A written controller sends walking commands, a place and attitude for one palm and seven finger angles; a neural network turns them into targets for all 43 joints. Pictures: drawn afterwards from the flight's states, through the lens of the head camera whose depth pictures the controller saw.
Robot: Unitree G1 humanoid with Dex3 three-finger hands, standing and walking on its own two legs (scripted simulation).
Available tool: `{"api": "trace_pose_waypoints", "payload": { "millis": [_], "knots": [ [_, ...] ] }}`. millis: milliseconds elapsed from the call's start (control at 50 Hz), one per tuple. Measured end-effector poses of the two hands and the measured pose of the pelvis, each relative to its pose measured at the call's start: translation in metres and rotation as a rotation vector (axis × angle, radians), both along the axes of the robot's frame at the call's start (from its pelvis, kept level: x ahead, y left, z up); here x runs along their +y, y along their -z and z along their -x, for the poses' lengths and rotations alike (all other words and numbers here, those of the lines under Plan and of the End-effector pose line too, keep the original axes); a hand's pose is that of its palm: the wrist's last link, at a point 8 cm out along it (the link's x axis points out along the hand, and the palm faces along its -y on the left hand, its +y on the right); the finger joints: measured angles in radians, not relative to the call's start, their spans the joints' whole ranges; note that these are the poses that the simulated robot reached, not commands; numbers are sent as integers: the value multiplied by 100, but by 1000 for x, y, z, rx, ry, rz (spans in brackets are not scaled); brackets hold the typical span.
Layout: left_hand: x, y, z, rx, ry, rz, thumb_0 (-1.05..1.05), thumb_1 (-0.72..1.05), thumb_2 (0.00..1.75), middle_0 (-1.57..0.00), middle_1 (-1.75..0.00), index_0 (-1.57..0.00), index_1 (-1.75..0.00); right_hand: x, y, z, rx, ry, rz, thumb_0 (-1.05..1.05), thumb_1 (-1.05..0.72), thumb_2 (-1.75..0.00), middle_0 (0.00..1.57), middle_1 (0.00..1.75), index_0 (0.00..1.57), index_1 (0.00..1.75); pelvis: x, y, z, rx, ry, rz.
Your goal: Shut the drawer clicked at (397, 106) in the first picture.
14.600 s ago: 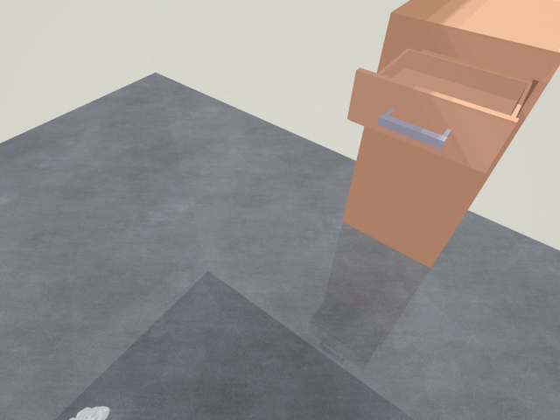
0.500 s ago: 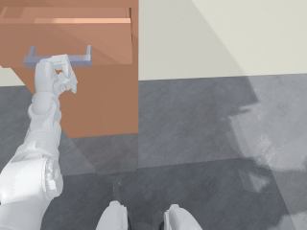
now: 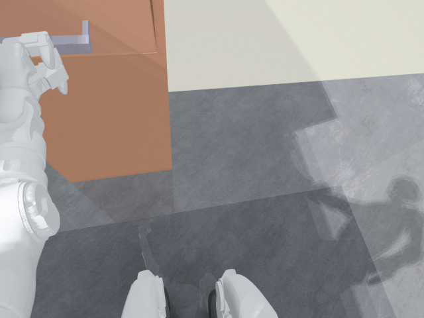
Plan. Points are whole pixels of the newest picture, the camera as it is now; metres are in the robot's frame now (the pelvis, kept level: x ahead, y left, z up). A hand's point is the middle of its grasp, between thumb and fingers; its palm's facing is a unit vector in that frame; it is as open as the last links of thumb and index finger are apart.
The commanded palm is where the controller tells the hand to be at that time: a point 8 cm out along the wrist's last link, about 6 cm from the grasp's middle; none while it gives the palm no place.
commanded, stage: push the drawer shut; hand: left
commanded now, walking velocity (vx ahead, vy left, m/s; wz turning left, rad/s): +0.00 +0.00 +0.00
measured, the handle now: (40, 36) +0.62 +0.24 +0.08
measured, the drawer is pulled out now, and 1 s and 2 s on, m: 0.00 0.00 0.00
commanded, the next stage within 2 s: pull the fist back off the drawer in 0.36 s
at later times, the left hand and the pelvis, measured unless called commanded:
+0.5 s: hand (49, 66) +0.55 +0.22 +0.08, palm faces +0.09 -1.00 -0.04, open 3.2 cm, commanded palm +0.58 +0.23 +0.08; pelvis -0.02 +0.01 -0.02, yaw +1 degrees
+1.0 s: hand (56, 69) +0.54 +0.21 +0.08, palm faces +0.09 -1.00 -0.03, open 3.1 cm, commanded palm +0.52 +0.23 +0.08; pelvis -0.03 +0.02 -0.01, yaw +0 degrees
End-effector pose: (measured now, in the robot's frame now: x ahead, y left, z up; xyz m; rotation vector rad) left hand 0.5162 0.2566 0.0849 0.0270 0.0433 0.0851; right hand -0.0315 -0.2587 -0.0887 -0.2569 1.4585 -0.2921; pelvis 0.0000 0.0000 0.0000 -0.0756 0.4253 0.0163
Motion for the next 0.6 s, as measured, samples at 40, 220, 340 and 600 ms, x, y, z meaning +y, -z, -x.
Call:
{"api": "trace_pose_waypoints", "payload": {
  "millis": [40, 220, 340, 600],
  "knots": [
    [3, 1, 0, 4, 0, 0, 1, 75, 93, -140, -160, -140, -160, 2, 0, 1, 11, -4, -3, 0, -90, -90, 20, 30, 20, 29, 0, 0, 0, 2, -3, 2],
    [14, 2, -4, 16, 7, -2, -1, 62, 91, -140, -160, -140, -160, 5, 2, 4, 5, -21, 16, 0, -90, -90, 20, 30, 20, 29, 3, 6, 7, 17, -15, 20],
    [19, 1, -6, 9, 9, -5, -1, 57, 90, -140, -160, -140, -160, 7, 3, 9, -1, -41, 35, 0, -90, -90, 20, 30, 20, 29, 7, 12, 14, 29, -22, 30],
    [14, -2, -5, 5, -7, -10, 3, 59, 93, -140, -160, -140, -160, 17, 4, 30, 4, -62, 40, 0, -90, -90, 20, 30, 20, 29, 15, 16, 29, 38, -29, 35]
  ]
}}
